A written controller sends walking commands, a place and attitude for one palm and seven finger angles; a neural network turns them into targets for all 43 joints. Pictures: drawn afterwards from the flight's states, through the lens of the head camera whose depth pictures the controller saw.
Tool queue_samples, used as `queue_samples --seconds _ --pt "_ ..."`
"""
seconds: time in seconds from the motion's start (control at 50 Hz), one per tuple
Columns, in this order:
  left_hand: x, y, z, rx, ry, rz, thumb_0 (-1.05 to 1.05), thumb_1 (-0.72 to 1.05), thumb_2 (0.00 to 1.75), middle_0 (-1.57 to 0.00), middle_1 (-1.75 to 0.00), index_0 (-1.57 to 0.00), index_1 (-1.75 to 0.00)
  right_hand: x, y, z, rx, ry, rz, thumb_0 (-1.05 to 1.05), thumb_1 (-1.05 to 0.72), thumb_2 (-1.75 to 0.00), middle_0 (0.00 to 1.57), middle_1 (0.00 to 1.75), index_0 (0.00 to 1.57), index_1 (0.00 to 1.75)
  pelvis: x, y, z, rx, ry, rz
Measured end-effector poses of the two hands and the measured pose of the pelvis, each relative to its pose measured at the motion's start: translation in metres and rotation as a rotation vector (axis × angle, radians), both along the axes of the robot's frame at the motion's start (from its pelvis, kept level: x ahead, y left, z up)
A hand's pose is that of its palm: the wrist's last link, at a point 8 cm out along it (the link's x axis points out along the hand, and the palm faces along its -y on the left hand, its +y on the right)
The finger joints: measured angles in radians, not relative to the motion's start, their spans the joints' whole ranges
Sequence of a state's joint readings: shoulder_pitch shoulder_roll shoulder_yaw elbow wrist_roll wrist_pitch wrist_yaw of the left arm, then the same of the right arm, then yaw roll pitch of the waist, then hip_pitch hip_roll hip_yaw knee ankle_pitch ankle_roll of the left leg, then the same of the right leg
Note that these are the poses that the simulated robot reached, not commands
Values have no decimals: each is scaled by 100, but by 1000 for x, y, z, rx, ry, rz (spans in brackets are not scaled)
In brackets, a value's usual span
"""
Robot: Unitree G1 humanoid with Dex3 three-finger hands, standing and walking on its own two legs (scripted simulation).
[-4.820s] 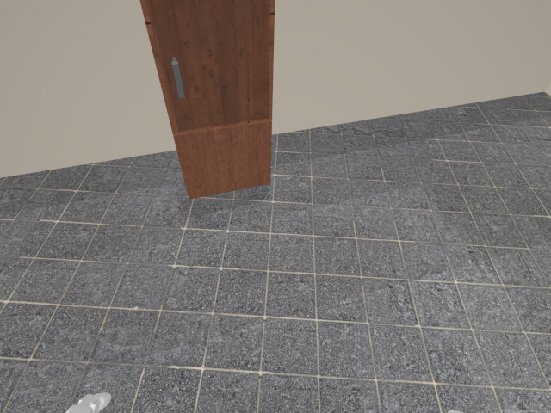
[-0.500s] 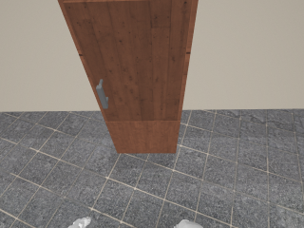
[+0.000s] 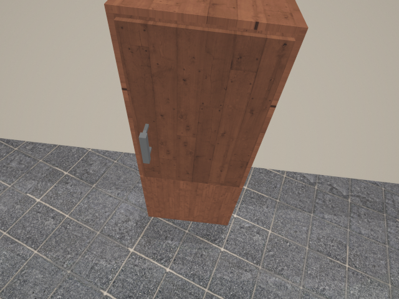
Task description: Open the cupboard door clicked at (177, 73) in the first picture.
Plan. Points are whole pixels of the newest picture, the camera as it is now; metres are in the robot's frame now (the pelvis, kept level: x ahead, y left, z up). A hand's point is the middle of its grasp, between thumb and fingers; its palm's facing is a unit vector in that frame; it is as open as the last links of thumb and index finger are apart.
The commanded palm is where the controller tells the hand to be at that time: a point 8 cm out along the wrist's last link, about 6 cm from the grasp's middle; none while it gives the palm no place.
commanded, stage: come to a stop and stand still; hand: left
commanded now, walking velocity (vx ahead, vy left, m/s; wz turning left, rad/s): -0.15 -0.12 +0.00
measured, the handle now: (146, 144) +0.55 +0.22 -0.11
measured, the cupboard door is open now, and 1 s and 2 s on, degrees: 0 0 0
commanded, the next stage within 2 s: look again from close up in 1.64 s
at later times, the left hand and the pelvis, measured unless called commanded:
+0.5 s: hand out of the picture -0.03 +0.13 -0.16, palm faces +0.07 -0.97 -0.22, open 7.3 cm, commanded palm none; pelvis -0.04 -0.05 +0.00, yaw +0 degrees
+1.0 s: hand out of the picture -0.07 +0.16 -0.18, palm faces +0.06 -0.99 -0.16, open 7.4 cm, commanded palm none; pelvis -0.06 +0.00 +0.01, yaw +0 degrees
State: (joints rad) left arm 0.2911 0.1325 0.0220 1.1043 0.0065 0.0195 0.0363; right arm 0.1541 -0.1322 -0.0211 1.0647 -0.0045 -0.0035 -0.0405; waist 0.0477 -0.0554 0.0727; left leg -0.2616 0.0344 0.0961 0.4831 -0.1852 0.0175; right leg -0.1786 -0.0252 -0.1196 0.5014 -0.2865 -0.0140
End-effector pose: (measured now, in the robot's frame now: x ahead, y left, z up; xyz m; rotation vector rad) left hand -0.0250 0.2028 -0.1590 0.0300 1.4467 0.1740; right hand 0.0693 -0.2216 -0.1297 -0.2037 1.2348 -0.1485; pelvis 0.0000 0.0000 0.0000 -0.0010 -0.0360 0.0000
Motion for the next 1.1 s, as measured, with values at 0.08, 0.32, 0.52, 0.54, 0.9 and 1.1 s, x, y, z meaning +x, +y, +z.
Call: queue_samples --seconds 0.08,0.32,0.52,0.54,0.9,1.1 --pt "1 11 4 32 13 -31 1 91 90 -20 -29 -20 -30 2 4 -6 23 -18 -19 0 -92 -90 20 30 20 30 -8 0 -2 18 5 -17" --pt "-5 6 31 174 -78 -77 1 91 90 -20 -29 -20 -30 -50 -42 -24 88 9 -78 0 -92 -90 20 30 20 30 -36 -38 -2 24 0 -15" --pt "-14 -27 25 97 -93 -43 2 93 90 -20 -30 -21 -30 -116 -62 -17 42 175 -68 0 -91 -90 19 29 19 30 -41 -47 4 4 21 11" --pt "-17 -26 24 94 -87 -34 2 93 90 -20 -30 -21 -30 -121 -61 -17 37 194 -63 0 -91 -90 19 29 19 30 -43 -46 3 2 26 17" --pt "-45 7 12 38 -25 -28 1 91 90 -20 -29 -20 -30 -130 5 -9 41 166 -44 2 -93 -90 20 30 20 30 -56 -4 6 -2 -1 12" --pt "-54 14 13 32 8 -45 1 91 90 -20 -29 -20 -30 -144 19 -7 57 184 -65 1 -91 -90 20 30 20 30 -58 6 7 3 11 8"
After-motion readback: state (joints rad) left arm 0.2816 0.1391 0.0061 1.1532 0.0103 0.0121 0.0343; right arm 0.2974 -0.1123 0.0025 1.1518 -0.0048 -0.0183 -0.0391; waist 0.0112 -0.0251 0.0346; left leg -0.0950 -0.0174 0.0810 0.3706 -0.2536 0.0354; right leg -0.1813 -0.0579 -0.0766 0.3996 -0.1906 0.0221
